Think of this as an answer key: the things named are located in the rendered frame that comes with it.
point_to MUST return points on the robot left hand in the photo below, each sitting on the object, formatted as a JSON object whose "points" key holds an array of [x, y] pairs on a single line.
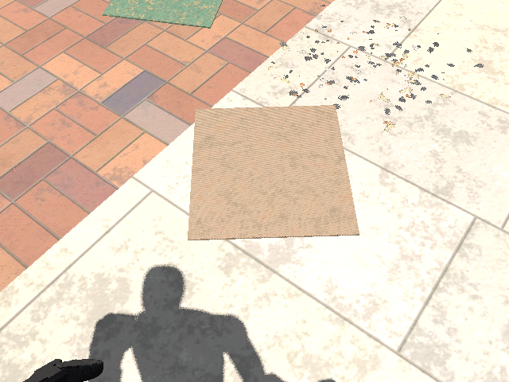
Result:
{"points": [[68, 371]]}

